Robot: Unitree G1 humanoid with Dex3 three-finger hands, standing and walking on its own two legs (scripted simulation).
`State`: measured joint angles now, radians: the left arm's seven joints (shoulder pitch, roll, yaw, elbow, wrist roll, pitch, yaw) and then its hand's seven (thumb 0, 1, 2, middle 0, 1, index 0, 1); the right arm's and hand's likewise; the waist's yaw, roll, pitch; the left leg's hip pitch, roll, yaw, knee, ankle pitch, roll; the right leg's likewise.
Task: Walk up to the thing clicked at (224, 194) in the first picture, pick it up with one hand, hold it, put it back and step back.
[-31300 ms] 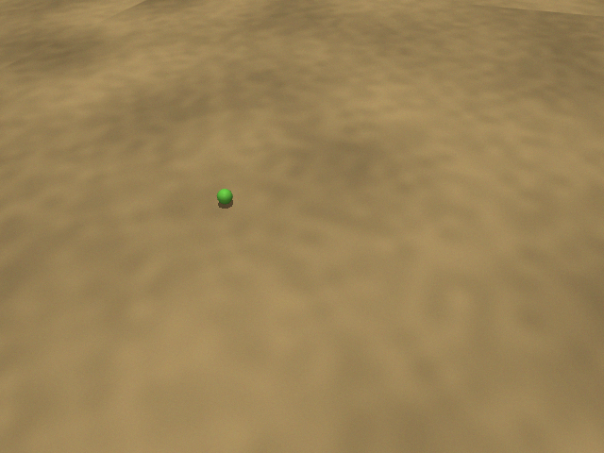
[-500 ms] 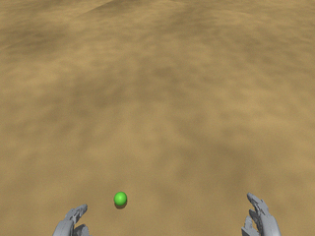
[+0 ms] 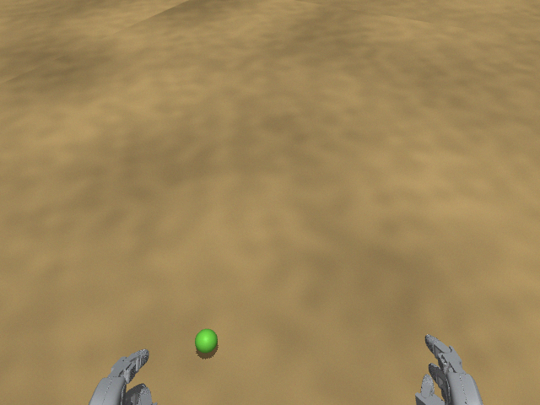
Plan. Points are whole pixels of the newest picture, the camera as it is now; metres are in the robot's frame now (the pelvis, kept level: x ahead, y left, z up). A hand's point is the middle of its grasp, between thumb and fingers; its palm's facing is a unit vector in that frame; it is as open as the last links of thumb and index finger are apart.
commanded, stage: home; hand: left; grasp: from above
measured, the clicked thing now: (206, 340) +0.48 +0.24 -0.68
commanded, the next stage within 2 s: stand in 0.36 s
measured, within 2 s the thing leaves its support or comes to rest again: neither
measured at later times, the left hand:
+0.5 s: hand out of the picture +0.17 +0.18 -0.06, palm faces +0.03 -0.97 -0.25, open 7.4 cm
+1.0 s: hand out of the picture +0.04 +0.24 -0.11, palm faces +0.05 -0.95 -0.32, open 7.4 cm
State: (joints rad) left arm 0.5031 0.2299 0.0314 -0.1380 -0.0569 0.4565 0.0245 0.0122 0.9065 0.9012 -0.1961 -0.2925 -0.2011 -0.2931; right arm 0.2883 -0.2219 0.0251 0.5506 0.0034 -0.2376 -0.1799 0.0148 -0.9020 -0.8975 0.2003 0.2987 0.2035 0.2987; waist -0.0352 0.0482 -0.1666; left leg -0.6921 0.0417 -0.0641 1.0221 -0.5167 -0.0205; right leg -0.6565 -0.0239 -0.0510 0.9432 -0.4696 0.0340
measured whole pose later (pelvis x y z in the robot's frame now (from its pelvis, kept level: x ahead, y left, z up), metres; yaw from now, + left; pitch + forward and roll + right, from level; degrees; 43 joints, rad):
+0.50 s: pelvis +0.00 +0.00 +0.00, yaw +0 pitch +8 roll -2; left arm 0.42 0.24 0.01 0.00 -0.01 0.33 0.03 0.01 0.90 0.90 -0.20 -0.29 -0.20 -0.29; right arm 0.25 -0.23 0.01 0.60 -0.05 -0.20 -0.15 0.01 -0.90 -0.90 0.20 0.30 0.20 0.30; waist -0.01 0.03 -0.10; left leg -0.63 0.04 -0.05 1.00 -0.51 -0.02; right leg -0.61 -0.03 -0.04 0.94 -0.47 0.03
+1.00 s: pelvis +0.00 +0.01 +0.05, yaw +1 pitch -2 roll +0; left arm 0.22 0.28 0.04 1.02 0.03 0.02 0.04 0.01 0.91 0.90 -0.20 -0.30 -0.20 -0.30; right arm 0.19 -0.28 -0.04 1.03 -0.04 -0.01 -0.03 0.01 -0.91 -0.90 0.20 0.30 0.20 0.30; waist 0.02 0.00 0.05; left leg -0.21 0.00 -0.02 0.55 -0.30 0.00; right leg -0.20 -0.07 -0.03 0.52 -0.28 0.05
